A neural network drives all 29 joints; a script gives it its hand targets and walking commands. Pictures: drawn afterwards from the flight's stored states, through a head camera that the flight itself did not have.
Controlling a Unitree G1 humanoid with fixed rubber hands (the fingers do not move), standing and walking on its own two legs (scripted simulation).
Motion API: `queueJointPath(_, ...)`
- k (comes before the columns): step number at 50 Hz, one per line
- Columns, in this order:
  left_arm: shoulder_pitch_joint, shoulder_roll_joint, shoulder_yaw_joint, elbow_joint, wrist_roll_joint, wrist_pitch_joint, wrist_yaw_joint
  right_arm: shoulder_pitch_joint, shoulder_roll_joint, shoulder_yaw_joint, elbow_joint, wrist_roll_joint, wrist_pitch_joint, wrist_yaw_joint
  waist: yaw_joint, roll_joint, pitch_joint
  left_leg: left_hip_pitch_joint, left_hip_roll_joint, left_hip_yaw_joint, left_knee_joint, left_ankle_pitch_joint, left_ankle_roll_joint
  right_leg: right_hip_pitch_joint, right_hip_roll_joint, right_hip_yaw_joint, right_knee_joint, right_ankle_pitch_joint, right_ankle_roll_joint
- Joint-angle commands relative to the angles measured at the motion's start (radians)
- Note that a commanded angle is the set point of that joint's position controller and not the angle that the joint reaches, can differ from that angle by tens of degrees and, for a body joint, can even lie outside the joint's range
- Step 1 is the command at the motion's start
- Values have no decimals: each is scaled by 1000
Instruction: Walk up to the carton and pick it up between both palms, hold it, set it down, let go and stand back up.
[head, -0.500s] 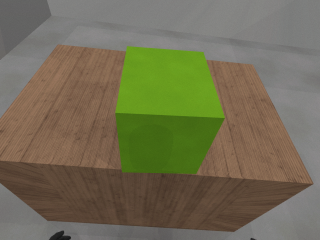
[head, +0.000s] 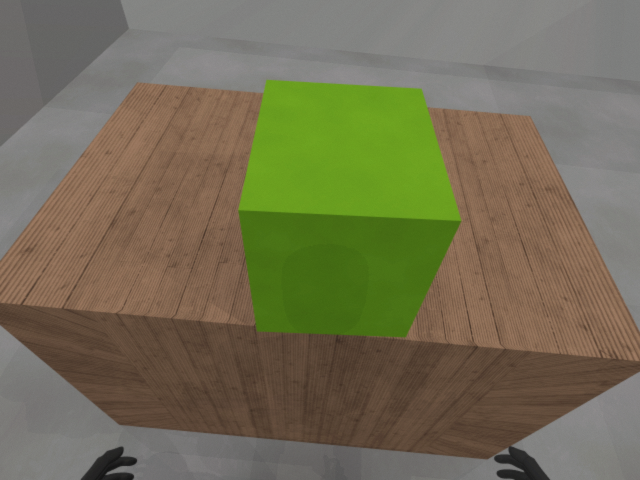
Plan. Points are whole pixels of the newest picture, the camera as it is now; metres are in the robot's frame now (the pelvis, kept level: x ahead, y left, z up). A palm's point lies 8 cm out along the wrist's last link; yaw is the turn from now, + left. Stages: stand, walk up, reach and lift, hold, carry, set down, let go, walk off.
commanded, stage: walk up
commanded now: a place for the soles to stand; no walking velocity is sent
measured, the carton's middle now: (337, 212) +0.48 -0.03 +0.05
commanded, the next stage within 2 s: reach and lift in 1.74 s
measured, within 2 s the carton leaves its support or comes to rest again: neither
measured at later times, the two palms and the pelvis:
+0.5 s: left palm out of the picture +0.06 +0.26 -0.09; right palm out of the picture +0.07 -0.29 -0.08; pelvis -0.03 -0.02 +0.00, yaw +3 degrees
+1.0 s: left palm out of the picture +0.08 +0.27 -0.09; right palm out of the picture +0.12 -0.27 -0.08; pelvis +0.00 -0.01 +0.00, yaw +5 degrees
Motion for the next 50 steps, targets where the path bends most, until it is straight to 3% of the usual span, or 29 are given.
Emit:
queueJointPath(1, -5, 132, 48, -74, 0, 2, -6, 36, -147, -46, -77, -11, -17, -3, -1, 40, -12, -77, 109, -164, -155, 70, 94, 6, -96, 113, -52, 19, -30)
queueJointPath(4, 6, 97, 44, -85, -2, 12, -7, -12, -183, -53, -88, -18, -15, -7, 14, 165, -7, -157, 210, -361, -282, 18, 177, 29, 0, 104, 57, -84, 15)
queueJointPath(5, 25, 95, 38, -83, -3, 2, -5, -25, -196, -55, -92, -18, -13, -3, 14, 187, -21, -146, 200, -321, -271, 41, 172, 50, -10, 110, 37, -72, 22)
queueJointPath(9, 31, 107, 41, -69, 10, -26, 0, -11, -144, -40, -93, -1, -19, -1, 28, 96, -95, -94, 108, -194, -195, 132, 92, 114, -75, 149, -101, 78, -11)
queueJointPath(10, 26, 111, 39, -69, 10, -32, -1, -1, -151, -42, -94, 2, -16, 3, 11, 83, -114, -77, 93, -151, -149, 142, 76, 118, -91, 153, -122, 127, -9)
queueJointPath(12, 33, 130, 37, -53, 4, -28, -3, 27, -99, -37, -75, -3, -5, 10, 0, -39, -96, -43, -12, -10, -5, -60, 45, 41, -200, 268, -271, -51, -69)
queueJointPath(13, 7, 146, 39, -57, -2, -24, -4, 58, -77, -31, -89, -1, -1, 5, -23, -80, -81, 49, -26, 45, 16, -82, 26, -91, -242, 291, -308, -140, -96)
queueJointPath(14, -37, 133, 44, -72, -5, -21, -4, 57, -95, -38, -73, -5, 1, 8, -22, -73, -33, 77, -31, 58, 40, -89, 29, -159, -245, 272, -322, -212, -117)
queueJointPath(16, -40, 152, 46, -65, -6, -18, 5, 98, -89, -39, -55, 1, -11, 8, -36, -100, 4, 74, -29, 67, 5, -54, 36, -163, -220, 228, -308, -205, -102)
queueJointPath(18, -48, 137, 42, -55, 0, -9, 3, 113, -88, -42, -49, -8, -16, 6, -44, -109, 26, 83, -28, 54, -31, -25, 41, -175, -203, 193, -293, -205, -88)
queueJointPath(19, -11, 134, 33, -50, -4, -13, -2, 95, -76, -38, -57, -1, -19, 5, -35, -69, 14, 93, -2, 49, -109, -21, 57, -149, -184, 197, -277, -197, -77)
queueJointPath(20, 20, 105, 23, -36, -7, -15, -7, 84, -84, -36, -62, -8, -30, 1, -34, -23, 12, 105, 55, -41, -141, -24, 65, -189, -159, 203, -245, -198, -41)
queueJointPath(21, -2, 110, 28, -50, -4, -15, -9, 71, -108, -45, -66, -9, -31, 3, -32, -24, 32, 7, 83, -111, -187, -31, 71, -121, -111, 150, -180, -130, -24)
queueJointPath(22, 30, 120, 33, -47, -5, -19, -2, 50, -106, -39, -69, -7, -35, 8, -6, 42, 13, -99, 104, -212, -229, -137, 94, -25, -94, 125, -136, -121, -9)
queueJointPath(23, 38, 100, 35, -39, -4, -20, -4, 24, -114, -36, -76, -8, -35, 11, 8, 64, 9, -179, 115, -234, -283, -233, 90, 57, -79, 134, -136, -124, 8)
queueJointPath(25, 80, 115, 32, -43, -12, -30, -3, -11, -123, -42, -86, -9, -28, 18, 37, 66, 9, -211, 84, -151, -266, -165, 63, 101, -101, 159, -184, -106, -7)
queueJointPath(27, 53, 100, 28, -41, -9, -39, -3, 22, -93, -26, -69, -5, -25, 17, 12, 4, -7, -75, 39, -81, -189, -74, 29, -26, -150, 200, -271, -189, -16)
queueJointPath(29, 47, 120, 29, -35, -6, -43, 5, 55, -91, -32, -57, -2, -25, 19, -4, 16, -38, -1, 18, -30, -136, 10, 28, -42, -166, 181, -284, -199, -31)
queueJointPath(30, 15, 131, 33, -46, -9, -42, 8, 84, -81, -36, -43, 0, -23, 21, -24, -37, -14, -16, 13, -13, -106, 9, 37, -39, -181, 180, -300, -178, -30)
queueJointPath(31, 31, 124, 34, -42, -6, -42, 11, 69, -81, -35, -39, -4, -24, 21, -10, -8, -3, -7, 15, -19, -116, 27, 35, -49, -173, 172, -289, -191, -31)
queueJointPath(33, 40, 111, 32, -40, -5, -35, 8, 70, -85, -33, -39, -10, -23, 16, -20, -23, -20, 18, 20, -9, -99, 10, 45, -71, -180, 174, -306, -220, -41)
queueJointPath(34, 42, 128, 28, -46, -4, -36, 12, 71, -73, -33, -34, -2, -25, 13, -28, -58, -14, 9, 6, -10, -77, 21, 36, -84, -196, 195, -323, -151, -33)
queueJointPath(35, 11, 141, 37, -54, 3, -36, 9, 93, -56, -28, -37, -4, -28, 11, -33, -45, -46, -2, 13, 2, -98, 20, 37, -37, -190, 167, -300, -154, -50)
queueJointPath(37, 25, 125, 31, -55, -2, -41, 12, 79, -72, -30, -33, 3, -34, 7, -31, -43, -83, 11, 20, -12, -106, 104, 45, 24, -188, 136, -246, 7, -50)
queueJointPath(38, 48, 110, 27, -53, -6, -44, 10, 84, -83, -31, -30, -6, -33, 9, -21, 1, -104, 41, 42, -44, -125, 147, 43, 22, -173, 124, -199, 61, -53)
queueJointPath(41, 66, 113, 35, -59, -3, -37, 6, 33, -103, -37, -37, -2, -30, 16, 13, 23, -81, -72, 71, -128, -158, 101, 67, 96, -123, 93, -149, 39, -17)
queueJointPath(45, 52, 131, 41, -54, -3, -29, 13, 44, -74, -28, -42, 0, -25, 4, 2, 2, -91, -54, 32, -60, -78, 219, 44, 120, -172, 100, -156, 181, -44)
queueJointPath(46, 66, 120, 39, -55, -7, -25, 14, 48, -89, -28, -38, -7, -26, 4, 9, 35, -95, -61, 31, -51, -61, 244, 43, 131, -175, 89, -143, 231, -51)
queueJointPath(50, 36, 120, 36, -60, -2, -22, 13, 42, -103, -32, -53, 0, -25, 2, -3, -2, -91, -27, 58, -85, -76, 251, 54, 91, -156, 75, -118, 197, -44)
